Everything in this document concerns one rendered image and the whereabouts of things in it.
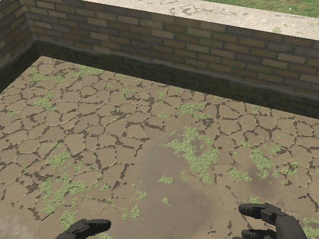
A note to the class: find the right robot hand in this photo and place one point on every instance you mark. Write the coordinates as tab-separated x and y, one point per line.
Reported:
287	227

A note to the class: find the left robot hand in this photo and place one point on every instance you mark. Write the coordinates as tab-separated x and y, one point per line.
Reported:
84	228

